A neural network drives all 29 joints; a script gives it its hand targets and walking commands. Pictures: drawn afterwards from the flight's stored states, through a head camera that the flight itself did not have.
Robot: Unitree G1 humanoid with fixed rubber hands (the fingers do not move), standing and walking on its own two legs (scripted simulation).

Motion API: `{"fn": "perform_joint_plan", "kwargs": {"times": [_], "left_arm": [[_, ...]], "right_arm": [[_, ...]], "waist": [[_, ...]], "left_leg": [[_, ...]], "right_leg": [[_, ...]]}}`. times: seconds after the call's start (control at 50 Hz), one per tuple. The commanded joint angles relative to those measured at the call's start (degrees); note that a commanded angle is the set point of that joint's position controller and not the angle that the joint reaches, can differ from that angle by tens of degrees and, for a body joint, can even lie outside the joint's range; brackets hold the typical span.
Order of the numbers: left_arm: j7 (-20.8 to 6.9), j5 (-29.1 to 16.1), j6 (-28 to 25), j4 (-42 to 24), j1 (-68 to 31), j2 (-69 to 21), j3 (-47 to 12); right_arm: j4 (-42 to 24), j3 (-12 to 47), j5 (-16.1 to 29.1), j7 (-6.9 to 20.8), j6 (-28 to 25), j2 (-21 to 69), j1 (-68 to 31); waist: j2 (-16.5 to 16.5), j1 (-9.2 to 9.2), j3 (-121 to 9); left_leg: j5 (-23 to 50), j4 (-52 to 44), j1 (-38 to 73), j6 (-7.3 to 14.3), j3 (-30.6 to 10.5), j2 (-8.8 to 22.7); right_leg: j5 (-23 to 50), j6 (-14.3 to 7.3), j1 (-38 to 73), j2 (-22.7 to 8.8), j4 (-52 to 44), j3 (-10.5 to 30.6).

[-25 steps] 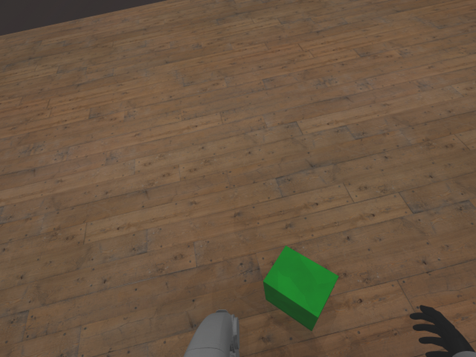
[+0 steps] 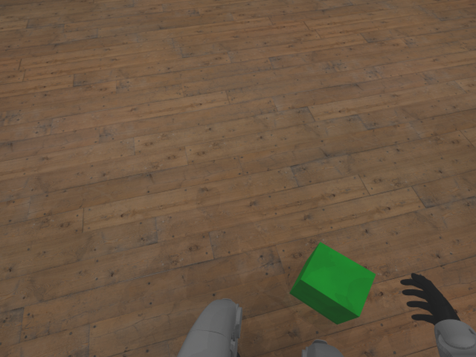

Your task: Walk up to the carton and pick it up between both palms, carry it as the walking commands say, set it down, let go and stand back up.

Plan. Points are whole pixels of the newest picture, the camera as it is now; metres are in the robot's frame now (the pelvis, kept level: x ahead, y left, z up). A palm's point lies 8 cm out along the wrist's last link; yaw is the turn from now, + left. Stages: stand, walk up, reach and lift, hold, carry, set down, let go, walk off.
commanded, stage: walk up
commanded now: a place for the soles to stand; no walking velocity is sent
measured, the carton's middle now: (328, 284) +0.40 -0.24 -0.61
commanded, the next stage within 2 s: none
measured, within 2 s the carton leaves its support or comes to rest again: neither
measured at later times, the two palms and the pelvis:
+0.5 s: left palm out of the picture +0.06 +0.41 -0.11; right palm out of the picture +0.12 -0.24 -0.01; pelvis +0.00 +0.08 +0.02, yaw -8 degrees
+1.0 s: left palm (89, 341) +0.11 +0.29 -0.08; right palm out of the picture +0.00 -0.37 -0.06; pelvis -0.04 -0.02 +0.01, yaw -19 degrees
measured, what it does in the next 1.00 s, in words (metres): steps on the spot, turning right: left foot, then right foot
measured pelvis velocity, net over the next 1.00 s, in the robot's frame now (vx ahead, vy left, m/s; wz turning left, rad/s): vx -0.04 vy -0.02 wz -0.33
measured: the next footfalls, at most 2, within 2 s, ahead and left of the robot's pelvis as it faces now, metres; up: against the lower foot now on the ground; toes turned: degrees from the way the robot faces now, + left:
left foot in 0.06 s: +0.08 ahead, +0.12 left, +0.00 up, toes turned +2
right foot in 0.84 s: +0.03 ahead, -0.13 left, +0.00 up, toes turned -11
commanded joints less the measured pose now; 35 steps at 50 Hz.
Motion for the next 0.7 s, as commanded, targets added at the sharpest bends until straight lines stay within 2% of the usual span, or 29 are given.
{"fn": "perform_joint_plan", "kwargs": {"times": [0.0, 0.02, 0.04, 0.06, 0.08, 0.1, 0.12, 0.14, 0.16, 0.2, 0.22, 0.24, 0.26, 0.28, 0.32, 0.34, 0.36, 0.4, 0.42, 0.44, 0.46, 0.48, 0.52, 0.56, 0.58, 0.6, 0.62, 0.64, 0.68], "left_arm": [[-0.6, 0.6, 0.3, -4.8, -9.3, 5.7, 2.2], [-1.1, 0.5, 1.1, -6.7, -6.7, 4.5, 2.3], [-1.3, 0.0, 2.2, -3.7, 0.5, 7.7, 3.8], [-2.2, 0.9, 4.2, -1.3, 3.9, 10.7, 5.4], [-3.1, 1.8, 5.2, -1.0, 0.0, 13.3, 6.4], [-3.9, 1.3, 4.9, -0.1, -0.7, 11.5, 5.7], [-4.6, 1.8, 5.4, 0.4, -1.0, 11.4, 6.2], [-4.7, 1.6, 5.7, 1.1, 1.4, 11.8, 7.2], [-5.3, 1.2, 6.2, 1.8, 3.1, 12.9, 8.0], [-6.1, 1.8, 6.7, 1.3, 3.4, 11.8, 8.1], [-6.4, 1.3, 6.7, 1.6, 5.0, 10.2, 7.0], [-7.0, 1.3, 6.8, 1.4, 3.7, 10.1, 7.1], [-7.3, 1.8, 6.7, 1.0, 3.8, 9.9, 6.5], [-7.3, 1.2, 6.3, 0.9, 3.7, 9.1, 6.5], [-7.6, 1.7, 6.6, 1.7, 5.6, 8.9, 6.8], [-7.8, 1.4, 6.7, 1.8, 6.2, 8.3, 6.3], [-8.1, 0.9, 6.5, 0.8, 4.3, 7.7, 5.8], [-8.0, 1.4, 6.4, -0.9, -3.1, 7.5, 5.6], [-8.1, 1.1, 6.3, -2.0, -4.5, 7.9, 5.6], [-8.5, 1.3, 6.3, -2.4, -6.1, 7.3, 5.0], [-8.7, 0.9, 6.5, -2.5, -6.4, 6.5, 4.8], [-8.8, 1.8, 6.7, -3.2, -7.3, 7.0, 5.1], [-9.4, 2.5, 7.1, -3.3, -5.7, 8.3, 6.1], [-9.5, 2.7, 7.7, -2.6, -4.7, 8.4, 5.9], [-9.7, 2.5, 7.9, -3.0, -3.5, 8.4, 6.0], [-9.9, 2.6, 7.6, -2.9, -3.3, 8.4, 6.6], [-10.3, 3.0, 7.7, -3.6, -4.2, 9.4, 6.5], [-10.6, 2.7, 7.8, -3.9, -3.3, 9.4, 6.8], [-10.9, 2.7, 6.7, -5.4, -3.5, 9.4, 6.9]], "right_arm": [[4.2, -5.3, -0.5, -0.6, -2.9, -14.4, 15.7], [2.0, -5.3, 0.6, -1.1, -3.5, -19.8, 11.0], [-0.5, -4.5, 1.0, -1.7, -4.0, -21.2, 3.0], [-0.5, -4.2, 0.8, -2.1, -3.8, -21.0, -0.4], [0.4, -4.7, 0.4, -2.6, -3.9, -18.8, -1.1], [0.9, -5.0, -0.4, -2.7, -4.1, -16.4, -1.3], [1.2, -5.2, 0.0, -3.0, -4.5, -17.0, -1.1], [0.9, -5.2, -0.6, -3.1, -5.0, -16.5, -2.6], [1.9, -5.1, -0.6, -3.4, -5.4, -16.1, -0.9], [2.9, -5.3, -0.6, -3.6, -5.6, -14.5, 0.6], [3.3, -5.1, -0.8, -3.4, -5.8, -14.2, 0.6], [3.8, -5.0, -0.3, -3.6, -6.1, -13.3, 4.2], [4.2, -5.0, -0.4, -3.7, -6.0, -13.7, 4.8], [4.4, -5.0, -0.5, -3.5, -6.1, -13.1, 5.7], [4.4, -5.0, 0.1, -4.0, -6.0, -12.4, 6.7], [4.0, -4.4, 0.1, -4.2, -6.1, -11.6, 7.0], [4.1, -4.4, -0.3, -4.5, -5.8, -11.7, 9.9], [4.2, -5.2, 0.0, -4.9, -5.5, -12.9, 11.9], [3.7, -5.1, -0.2, -4.6, -5.2, -13.1, 12.4], [3.5, -5.0, -0.1, -4.8, -5.2, -12.8, 14.7], [4.1, -4.8, -0.1, -4.8, -5.3, -13.6, 15.5], [3.1, -4.7, 0.0, -4.6, -5.2, -14.1, 13.9], [3.1, -5.1, -0.3, -4.8, -5.5, -15.3, 11.3], [3.1, -5.4, -0.2, -4.8, -6.0, -15.5, 9.7], [2.9, -5.1, -0.2, -4.8, -6.2, -15.9, 9.5], [3.1, -5.1, -0.7, -4.8, -6.3, -15.7, 8.5], [3.0, -5.4, -0.4, -4.6, -6.4, -15.8, 9.0], [3.0, -5.8, -1.0, -4.4, -6.2, -16.8, 7.5], [2.8, -5.6, -0.8, -3.8, -6.0, -16.9, 7.5]], "waist": [[13.2, -18.2, -15.7], [16.1, -13.63, -14.9], [6.5, -9.04, -15.9], [3.1, -7.33, -9.3], [-2.2, -9.89, -6.9], [0.3, -9.73, -2.6], [6.0, -10.14, -2.7], [6.6, -8.44, -3.2], [6.3, -8.28, -5.0], [3.7, -7.71, -4.0], [8.6, -7.89, -4.7], [3.9, -8.85, -6.7], [6.6, -9.68, -8.0], [10.0, -10.09, -7.9], [8.3, -9.11, -11.9], [7.8, -8.26, -14.6], [9.2, -10.51, -15.6], [7.4, -12.3, -16.3], [6.0, -12.46, -15.9], [4.9, -13.93, -17.5], [4.7, -13.8, -15.7], [3.5, -13.32, -15.0], [2.2, -11.83, -12.5], [3.2, -11.48, -12.9], [2.8, -11.12, -13.9], [0.6, -10.03, -11.2], [1.0, -11.08, -12.7], [1.6, -10.11, -10.6], [3.7, -10.81, -12.8]], "left_leg": [[25.1, -45.2, 37.0, 6.0, -15.8, 8.0], [32.2, -54.2, 32.2, 4.7, -34.0, 22.2], [26.8, -57.1, 25.8, 5.4, -37.8, 25.9], [11.8, -59.1, 18.9, 0.5, -36.2, 24.3], [0.3, -61.4, 11.0, -1.2, -34.6, 21.8], [-3.5, -62.3, 12.6, -5.6, -29.5, 19.2], [-7.5, -64.2, 11.7, -4.6, -29.6, 19.2], [-8.4, -62.3, 12.0, -2.5, -26.6, 19.0], [-6.8, -62.8, 15.2, -4.3, -25.1, 19.2], [-1.3, -60.3, 17.5, -4.4, -20.2, 17.4], [2.1, -60.1, 20.1, -5.0, -15.1, 16.2], [5.9, -60.1, 23.1, -8.4, -16.2, 15.3], [10.0, -59.6, 27.1, -9.3, -13.9, 14.6], [21.0, -59.2, 30.4, -12.6, -10.7, 12.6], [41.4, -57.3, 34.0, -17.3, -5.3, 11.4], [51.0, -53.3, 40.0, -14.7, -1.9, 11.1], [53.0, -51.1, 42.1, -12.2, -1.7, 11.8], [52.5, -49.1, 42.6, -5.6, -5.0, 16.7], [53.7, -47.2, 43.8, -3.0, -3.8, 18.0], [51.0, -47.2, 45.3, -1.5, -5.5, 19.4], [49.5, -47.8, 41.5, -0.1, -6.8, 20.4], [41.8, -49.6, 37.4, 2.6, -8.3, 22.4], [35.0, -52.0, 34.0, 2.9, -12.3, 25.3], [36.2, -52.1, 31.2, 1.3, -9.6, 25.3], [31.5, -53.6, 29.9, 1.3, -10.4, 25.0], [31.3, -53.5, 26.9, 3.7, -7.2, 24.8], [24.7, -54.4, 26.6, 4.2, -6.9, 24.7], [21.3, -54.4, 24.9, 5.5, -4.6, 24.5], [17.8, -51.0, 27.1, 9.4, -3.3, 23.4]], "right_leg": [[3.8, -0.5, -27.3, 4.0, 26.4, 4.4], [-13.9, 0.4, -32.3, 8.4, 35.9, 8.4], [-9.1, 0.4, -26.3, 6.2, 36.6, 14.0], [-4.6, 0.2, -25.5, 5.5, 37.1, 14.3], [-1.4, 0.7, -21.2, 4.5, 38.3, 13.9], [1.9, 0.7, -23.9, 3.6, 38.7, 10.9], [2.2, 0.9, -23.6, 3.8, 38.4, 10.8], [3.8, 1.3, -23.5, 2.9, 37.9, 11.5], [3.7, 1.1, -22.5, 3.3, 36.1, 11.5], [5.8, 1.5, -21.7, 4.8, 34.3, 12.1], [8.0, 1.8, -22.3, 3.7, 30.2, 10.9], [8.8, 1.5, -20.7, 4.8, 30.1, 10.6], [9.7, 2.0, -21.8, 5.9, 28.7, 10.8], [9.4, 2.6, -22.7, 6.8, 27.0, 9.3], [7.2, 2.7, -16.0, 7.5, 21.4, 6.6], [9.2, 2.3, -15.2, 6.2, 17.6, 2.9], [7.4, 2.0, -16.3, 5.3, 14.7, 1.6], [3.4, 2.1, -16.8, 3.3, 11.2, 2.0], [3.1, 2.2, -16.3, 2.3, 7.8, 0.4], [2.4, 1.4, -16.5, 1.2, 7.4, 0.9], [2.5, 0.9, -16.3, 0.7, 7.3, 2.6], [0.8, 1.0, -15.0, 1.0, 9.6, 2.0], [1.1, 0.4, -16.6, 0.6, 13.1, 3.9], [2.9, 0.0, -16.2, 0.3, 14.9, 4.7], [3.8, -0.3, -14.8, 0.3, 15.9, 4.3], [5.0, -0.1, -14.3, -1.3, 14.1, 4.1], [3.8, 0.3, -13.0, -1.5, 13.8, 3.4], [3.9, 0.0, -12.3, -1.9, 12.8, 2.5], [0.2, 0.2, -10.7, -3.1, 7.4, -0.1]]}}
